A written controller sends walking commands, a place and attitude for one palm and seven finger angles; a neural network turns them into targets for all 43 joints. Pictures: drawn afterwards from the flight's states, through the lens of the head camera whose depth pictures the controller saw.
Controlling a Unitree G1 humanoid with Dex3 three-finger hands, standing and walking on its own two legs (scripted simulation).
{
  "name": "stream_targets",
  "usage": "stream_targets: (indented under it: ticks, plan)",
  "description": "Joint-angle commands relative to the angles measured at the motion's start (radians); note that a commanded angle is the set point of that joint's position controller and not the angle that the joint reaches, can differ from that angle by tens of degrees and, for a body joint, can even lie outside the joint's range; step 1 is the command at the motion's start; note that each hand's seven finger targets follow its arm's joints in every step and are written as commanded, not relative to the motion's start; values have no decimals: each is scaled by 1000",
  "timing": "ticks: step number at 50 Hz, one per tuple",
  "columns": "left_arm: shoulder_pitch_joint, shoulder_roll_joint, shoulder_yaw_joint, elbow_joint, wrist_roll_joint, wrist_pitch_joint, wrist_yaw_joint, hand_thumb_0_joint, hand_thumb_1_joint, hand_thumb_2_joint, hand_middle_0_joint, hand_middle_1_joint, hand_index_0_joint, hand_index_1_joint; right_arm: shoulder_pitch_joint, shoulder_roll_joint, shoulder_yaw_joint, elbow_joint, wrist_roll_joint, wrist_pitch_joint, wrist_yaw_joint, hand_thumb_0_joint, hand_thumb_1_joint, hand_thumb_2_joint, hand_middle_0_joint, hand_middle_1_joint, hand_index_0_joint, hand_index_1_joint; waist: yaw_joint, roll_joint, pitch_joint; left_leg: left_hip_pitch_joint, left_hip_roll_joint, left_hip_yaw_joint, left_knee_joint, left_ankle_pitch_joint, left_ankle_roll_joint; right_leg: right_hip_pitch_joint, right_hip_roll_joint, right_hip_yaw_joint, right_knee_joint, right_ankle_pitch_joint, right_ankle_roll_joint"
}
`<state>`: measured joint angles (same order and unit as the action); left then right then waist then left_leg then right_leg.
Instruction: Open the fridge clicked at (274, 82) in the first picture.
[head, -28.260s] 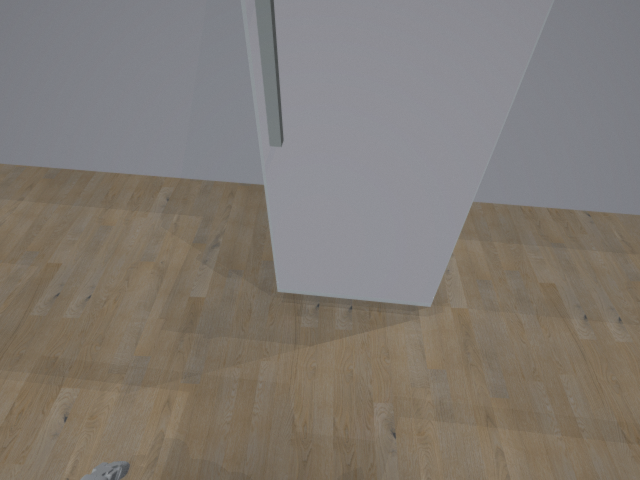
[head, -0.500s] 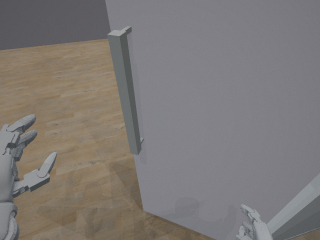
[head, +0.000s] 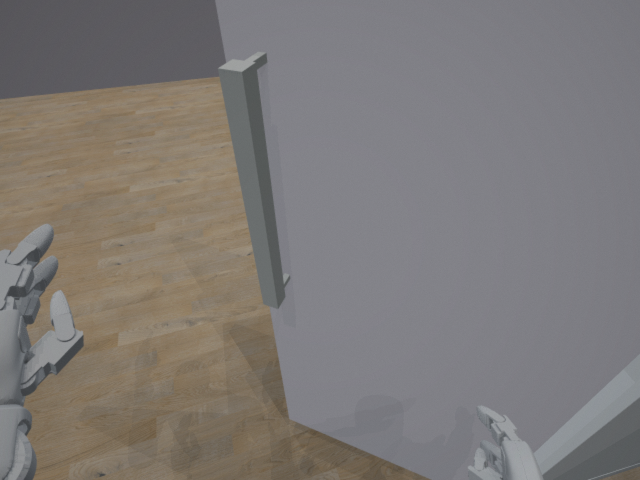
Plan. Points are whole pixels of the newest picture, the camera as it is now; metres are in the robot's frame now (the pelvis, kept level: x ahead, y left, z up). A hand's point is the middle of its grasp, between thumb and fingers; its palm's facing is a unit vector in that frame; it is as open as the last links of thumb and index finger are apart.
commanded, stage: step back with the hand held close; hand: left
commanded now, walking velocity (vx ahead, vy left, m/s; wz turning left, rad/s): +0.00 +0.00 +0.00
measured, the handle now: (268, 203) +0.41 +0.13 +0.16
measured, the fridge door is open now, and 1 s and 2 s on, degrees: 54 54 54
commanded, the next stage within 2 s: stop stepping back and stand still in 1.58 s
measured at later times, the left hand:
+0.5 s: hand (59, 352) +0.17 +0.28 +0.16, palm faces +0.36 -0.80 -0.48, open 7.4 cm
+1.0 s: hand out of the picture +0.11 +0.29 +0.16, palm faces +0.44 -0.77 -0.47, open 7.4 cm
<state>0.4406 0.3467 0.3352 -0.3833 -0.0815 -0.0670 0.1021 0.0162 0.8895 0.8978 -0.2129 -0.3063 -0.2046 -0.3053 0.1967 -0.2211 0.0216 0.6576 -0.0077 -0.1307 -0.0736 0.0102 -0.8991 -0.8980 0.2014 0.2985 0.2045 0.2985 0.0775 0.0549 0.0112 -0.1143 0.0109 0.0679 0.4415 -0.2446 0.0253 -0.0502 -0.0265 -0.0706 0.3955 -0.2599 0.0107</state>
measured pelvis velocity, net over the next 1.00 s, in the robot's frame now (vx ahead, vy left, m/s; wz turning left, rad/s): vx -0.09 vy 0.02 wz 0.02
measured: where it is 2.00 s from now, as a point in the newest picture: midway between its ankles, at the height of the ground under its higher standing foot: outside the picture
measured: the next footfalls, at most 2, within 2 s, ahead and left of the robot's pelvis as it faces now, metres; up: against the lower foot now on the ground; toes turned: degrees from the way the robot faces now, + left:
right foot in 1.44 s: -0.22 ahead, -0.01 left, +0.00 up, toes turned -2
left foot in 1.92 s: -0.17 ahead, +0.21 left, +0.00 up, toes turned +0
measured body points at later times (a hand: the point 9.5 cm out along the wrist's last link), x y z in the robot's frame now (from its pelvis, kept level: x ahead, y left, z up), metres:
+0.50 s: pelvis -0.04 +0.02 -0.01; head -0.01 +0.03 +0.44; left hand +0.15 +0.32 +0.18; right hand +0.13 -0.22 -0.08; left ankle +0.00 +0.10 -0.74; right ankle -0.02 -0.12 -0.74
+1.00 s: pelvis -0.09 +0.02 -0.02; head -0.06 +0.04 +0.43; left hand +0.08 +0.32 +0.19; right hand +0.09 -0.21 -0.09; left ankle +0.00 +0.10 -0.74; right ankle -0.05 -0.12 -0.74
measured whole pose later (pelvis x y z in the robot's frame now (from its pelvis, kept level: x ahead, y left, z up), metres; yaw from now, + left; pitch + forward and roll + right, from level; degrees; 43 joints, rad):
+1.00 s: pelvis -0.09 +0.02 -0.02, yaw +1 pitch +0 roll -2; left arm 0.50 0.42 0.46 -0.53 -0.04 -0.26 0.13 0.02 0.89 0.90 -0.21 -0.30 -0.21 -0.30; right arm 0.20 -0.20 0.01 0.58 0.00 -0.11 -0.07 0.01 -0.90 -0.90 0.20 0.30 0.21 0.30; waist 0.02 0.00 0.06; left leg -0.44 0.01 0.05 0.60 -0.17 0.06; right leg -0.33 0.02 0.00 0.57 -0.24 0.02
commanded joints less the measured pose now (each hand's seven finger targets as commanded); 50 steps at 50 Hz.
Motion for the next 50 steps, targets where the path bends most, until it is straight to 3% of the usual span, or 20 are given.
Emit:
stream_targets:
  ticks: [1, 3, 4, 5, 6, 8, 12, 17, 23, 26, 28, 32, 36, 40, 42, 43, 44, 46, 47, 50]
  plan:
    - [-96, 187, 116, -207, 4, -71, 20, 0, 900, 900, -200, -300, -200, -300, -137, -110, -40, -169, 7, -55, -13, 0, -900, -900, 200, 300, 200, 300, 1, 10, -46, 49, 30, -61, -62, 198, 2, -82, -1, 31, -63, 168, -30]
    - [-134, 170, 86, -201, 7, -72, 17, 0, 900, 900, -200, -300, -200, -300, -139, -113, -40, -165, 7, -55, -15, 0, -900, -900, 200, 300, 200, 300, -8, -16, -44, 50, 29, -57, -59, 199, 7, -85, -3, 33, -68, 174, -28]
    - [-303, 330, 239, -310, 11, -122, 28, 0, 900, 900, -200, -300, -200, -300, -140, -117, -29, -207, 19, -34, -12, 0, -900, -900, 200, 300, 200, 300, -32, -36, 48, -41, 51, -61, -21, 94, 26, -179, -61, 155, -124, 225, -24]
    - [-197, 241, 173, -191, 14, -128, 19, 0, 900, 900, -200, -300, -200, -300, -123, -95, -25, -164, 8, -18, -15, 0, -900, -900, 200, 300, 200, 300, -50, -120, 53, -47, 43, -71, 14, 65, 25, -203, -90, 161, -133, 224, -31]
    - [-114, 201, 143, -147, 22, -123, 15, 0, 900, 900, -200, -300, -200, -300, -113, -98, -31, -173, 7, -5, -12, 0, -900, -900, 200, 300, 200, 300, -47, -149, 29, -44, 47, -58, 39, 82, 24, -207, -108, 167, -122, 258, -31]
    - [-73, 192, 131, -182, 28, -133, 15, 0, 900, 900, -200, -300, -200, -300, -114, -105, -39, -192, 8, 14, -11, 0, -900, -900, 200, 300, 200, 300, -47, -102, -61, -37, 54, -52, 53, 151, 22, -163, -131, 155, -66, 355, -33]
    - [26, 228, 172, -276, 28, -149, 32, 0, 900, 900, -200, -300, -200, -300, -110, -115, -48, -239, 12, 40, -15, 0, -900, -900, 200, 300, 200, 300, -38, -3, -164, -34, 95, -79, 17, 317, 25, -113, -98, 109, 36, 366, -19]
    - [75, 270, 230, -343, 23, -165, 45, 0, 900, 900, -200, -300, -200, -300, -109, -113, -53, -274, 17, 55, -21, 0, -900, -900, 200, 300, 200, 300, -36, 19, -172, -117, 132, -130, -22, 344, 37, -90, -53, 89, 111, 313, -9]
    - [72, 244, 223, -352, 25, -186, 49, 0, 900, 900, -200, -300, -200, -300, -79, -119, -57, -279, 17, 28, -21, 0, -900, -900, 200, 300, 200, 300, -44, 88, -140, -248, 171, -168, -84, 140, 55, -80, -22, 74, 190, 161, -6]
    - [51, 226, 216, -319, 29, -191, 51, 0, 900, 900, -200, -300, -200, -300, -65, -126, -59, -269, 19, 13, -20, 0, -900, -900, 200, 300, 200, 300, -52, 59, -104, -348, 178, -170, -93, -66, 65, -65, -25, 84, 199, 118, -7]
    - [36, 219, 205, -311, 34, -192, 52, 0, 900, 900, -200, -300, -200, -300, -58, -122, -60, -264, 22, 7, -20, 0, -900, -900, 200, 300, 200, 300, -60, -8, -92, -354, 147, -157, -60, -143, 55, -95, -45, 118, 150, 118, -16]
    - [0, 245, 212, -341, 43, -207, 60, 0, 900, 900, -200, -300, -200, -300, -53, -125, -63, -250, 13, -3, -17, 0, -900, -900, 200, 300, 200, 300, -69, -75, -56, -315, 86, -152, 16, -269, 37, -246, -99, 200, 15, -115, -54]
    - [-16, 238, 204, -355, 46, -227, 71, 0, 900, 900, -200, -300, -200, -300, -65, -116, -52, -239, 8, -14, -19, 0, -900, -900, 200, 300, 200, 300, -72, -12, -46, -304, 96, -181, -15, -287, 38, -290, -76, 170, 26, -192, -50]
    - [5, 231, 230, -339, 59, -244, 66, 0, 900, 900, -200, -300, -200, -300, -75, -134, -62, -257, 12, -31, -24, 0, -900, -900, 200, 300, 200, 300, -58, 162, -68, -520, 206, -298, -231, -455, 81, -37, 42, 65, 276, -61, -7]
    - [41, 261, 258, -332, 54, -248, 60, 0, 900, 900, -200, -300, -200, -300, -65, -125, -65, -261, 14, -39, -19, 0, -900, -900, 200, 300, 200, 300, -54, 112, -101, -463, 196, -288, -174, -317, 81, -33, 39, 80, 255, 37, -10]
    - [49, 243, 243, -334, 50, -250, 54, 0, 900, 900, -200, -300, -200, -300, -65, -119, -62, -257, 13, -41, -18, 0, -900, -900, 200, 300, 200, 300, -56, 62, -97, -447, 184, -273, -147, -274, 76, -45, 35, 93, 226, 57, -10]
    - [51, 248, 249, -333, 50, -257, 49, 0, 900, 900, -200, -300, -200, -300, -69, -125, -63, -252, 9, -43, -18, 0, -900, -900, 200, 300, 200, 300, -57, 60, -81, -455, 181, -260, -131, -274, 78, -56, 30, 117, 200, 67, -10]
    - [28, 233, 224, -333, 43, -260, 42, 0, 900, 900, -200, -300, -200, -300, -60, -121, -66, -242, 11, -40, -13, 0, -900, -900, 200, 300, 200, 300, -64, -14, -102, -364, 133, -210, -51, -129, 50, -117, 2, 171, 141, 166, -29]
    - [6, 240, 219, -347, 45, -258, 42, 0, 900, 900, -200, -300, -200, -300, -62, -120, -71, -237, 10, -38, -14, 0, -900, -900, 200, 300, 200, 300, -67, -44, -126, -322, 115, -180, -9, -98, 38, -142, -25, 203, 121, 193, -34]
    - [5, 246, 202, -347, 39, -255, 49, 0, 900, 900, -200, -300, -200, -300, -54, -107, -74, -229, 12, -19, -7, 0, -900, -900, 200, 300, 200, 300, -75, -116, -130, -224, 55, -124, 143, -141, 5, -308, -138, 331, -6, 54, -90]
